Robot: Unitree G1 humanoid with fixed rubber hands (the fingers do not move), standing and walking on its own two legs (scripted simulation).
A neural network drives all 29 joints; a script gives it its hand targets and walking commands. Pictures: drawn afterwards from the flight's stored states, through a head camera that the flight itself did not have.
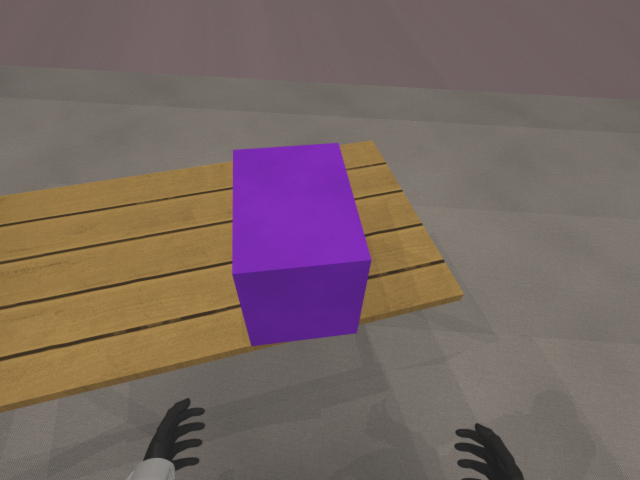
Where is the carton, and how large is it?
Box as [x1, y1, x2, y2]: [232, 143, 370, 345]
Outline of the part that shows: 338,143 233,150 232,274 251,345 356,332 370,264 370,256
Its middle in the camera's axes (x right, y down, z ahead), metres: -0.05 +0.01 +0.69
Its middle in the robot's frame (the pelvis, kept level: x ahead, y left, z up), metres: +0.49 +0.07 -0.06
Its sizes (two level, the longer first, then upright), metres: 0.267 0.188 0.219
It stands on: a table, 0.60 m high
